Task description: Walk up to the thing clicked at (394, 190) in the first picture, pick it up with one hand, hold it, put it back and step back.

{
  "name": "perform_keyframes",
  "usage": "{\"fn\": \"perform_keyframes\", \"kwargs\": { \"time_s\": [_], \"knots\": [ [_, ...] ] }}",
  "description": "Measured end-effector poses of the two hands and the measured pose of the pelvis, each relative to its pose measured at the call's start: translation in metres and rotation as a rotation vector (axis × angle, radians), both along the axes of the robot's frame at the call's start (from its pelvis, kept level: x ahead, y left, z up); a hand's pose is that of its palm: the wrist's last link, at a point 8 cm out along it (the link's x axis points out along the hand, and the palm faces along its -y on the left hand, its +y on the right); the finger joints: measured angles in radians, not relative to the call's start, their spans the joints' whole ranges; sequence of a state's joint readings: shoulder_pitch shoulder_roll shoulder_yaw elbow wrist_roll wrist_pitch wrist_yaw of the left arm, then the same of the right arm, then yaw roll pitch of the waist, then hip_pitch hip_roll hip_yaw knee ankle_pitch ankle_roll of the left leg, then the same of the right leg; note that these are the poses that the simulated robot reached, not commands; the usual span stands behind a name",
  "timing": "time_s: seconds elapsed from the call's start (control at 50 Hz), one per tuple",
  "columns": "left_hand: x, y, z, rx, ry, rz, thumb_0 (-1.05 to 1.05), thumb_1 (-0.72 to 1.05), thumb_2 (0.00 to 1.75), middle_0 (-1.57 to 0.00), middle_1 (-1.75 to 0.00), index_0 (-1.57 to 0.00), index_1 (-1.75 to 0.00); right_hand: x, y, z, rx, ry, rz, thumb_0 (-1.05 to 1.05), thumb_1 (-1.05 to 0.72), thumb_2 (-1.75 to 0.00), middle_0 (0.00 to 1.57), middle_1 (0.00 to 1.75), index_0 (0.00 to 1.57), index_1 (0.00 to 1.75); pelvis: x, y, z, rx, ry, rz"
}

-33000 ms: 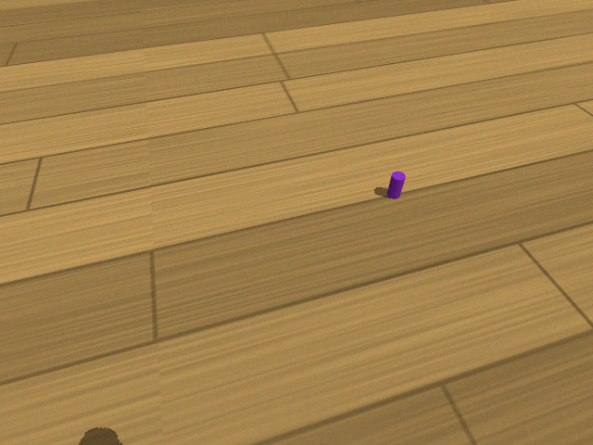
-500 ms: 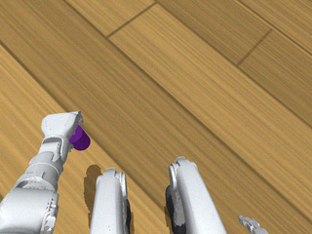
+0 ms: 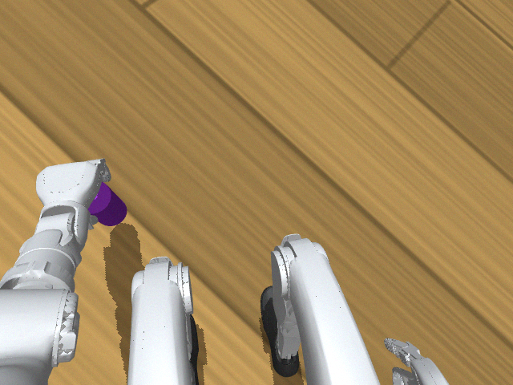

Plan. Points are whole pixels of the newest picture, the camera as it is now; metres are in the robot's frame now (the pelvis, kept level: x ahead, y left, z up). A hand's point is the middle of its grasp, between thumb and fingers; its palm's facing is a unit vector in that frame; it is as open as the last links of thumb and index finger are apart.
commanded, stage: crouch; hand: left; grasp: from above
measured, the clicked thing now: (102, 204) +0.44 +0.24 -0.28
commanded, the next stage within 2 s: lower in 0.30 s
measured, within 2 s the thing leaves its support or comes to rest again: rests again in 1.40 s
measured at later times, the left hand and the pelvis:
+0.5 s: hand (92, 206) +0.43 +0.25 -0.23, palm faces -0.48 -0.04 -0.88, open 9.2 cm; pelvis -0.01 +0.00 -0.05, yaw -1 degrees
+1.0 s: hand (100, 202) +0.44 +0.24 -0.27, palm faces -0.47 -0.03 -0.88, open 9.1 cm; pelvis -0.01 +0.00 -0.09, yaw -2 degrees
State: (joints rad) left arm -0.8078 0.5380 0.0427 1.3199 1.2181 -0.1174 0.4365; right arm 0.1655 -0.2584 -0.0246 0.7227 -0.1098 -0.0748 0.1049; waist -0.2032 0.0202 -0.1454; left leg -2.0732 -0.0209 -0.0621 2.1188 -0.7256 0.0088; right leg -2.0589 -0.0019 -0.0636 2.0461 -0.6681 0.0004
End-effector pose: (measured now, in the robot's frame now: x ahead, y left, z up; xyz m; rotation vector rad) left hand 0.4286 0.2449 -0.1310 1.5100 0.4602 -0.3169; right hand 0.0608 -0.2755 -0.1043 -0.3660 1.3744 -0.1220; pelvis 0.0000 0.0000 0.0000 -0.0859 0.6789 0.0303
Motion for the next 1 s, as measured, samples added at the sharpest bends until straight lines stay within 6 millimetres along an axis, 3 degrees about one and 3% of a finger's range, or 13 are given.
{"fn": "perform_keyframes", "kwargs": {
  "time_s": [0.36, 0.52, 0.76, 1.0],
  "knots": [
    [0.004, 0.0, -0.036, 0.007, -0.001, -0.003, 0.01, 0.07, 0.68, -0.8, -0.73, -0.67, -0.67, -0.032, 0.003, -0.033, 0.006, 0.051, -0.013, 0.0, -0.92, -0.9, 0.21, 0.3, 0.2, 0.3, -0.01, 0.001, -0.037, -0.004, -0.02, -0.006],
    [0.006, 0.001, -0.048, 0.009, 0.015, -0.006, 0.01, 0.05, 0.67, -0.83, -0.7, -0.69, -0.66, -0.039, 0.0, -0.041, 0.004, 0.072, -0.001, 0.0, -0.92, -0.9, 0.2, 0.3, 0.2, 0.3, -0.012, 0.0, -0.048, -0.004, -0.025, -0.007],
    [0.008, -0.001, -0.085, -0.019, 0.011, -0.022, 0.02, 0.06, 0.63, -0.86, -0.66, -0.72, -0.63, -0.045, -0.004, -0.058, -0.006, 0.105, 0.027, 0.0, -0.92, -0.9, 0.2, 0.3, 0.2, 0.3, -0.012, 0.0, -0.072, -0.016, -0.039, -0.014],
    [0.02, -0.001, -0.086, 0.0, -0.004, -0.023, 0.03, 0.05, 0.63, -0.93, -0.65, -0.74, -0.59, -0.039, 0.003, -0.079, 0.042, 0.082, 0.07, 0.0, -0.91, -0.9, 0.2, 0.3, 0.2, 0.3, -0.013, 0.0, -0.088, -0.021, -0.062, -0.02]
  ]
}}
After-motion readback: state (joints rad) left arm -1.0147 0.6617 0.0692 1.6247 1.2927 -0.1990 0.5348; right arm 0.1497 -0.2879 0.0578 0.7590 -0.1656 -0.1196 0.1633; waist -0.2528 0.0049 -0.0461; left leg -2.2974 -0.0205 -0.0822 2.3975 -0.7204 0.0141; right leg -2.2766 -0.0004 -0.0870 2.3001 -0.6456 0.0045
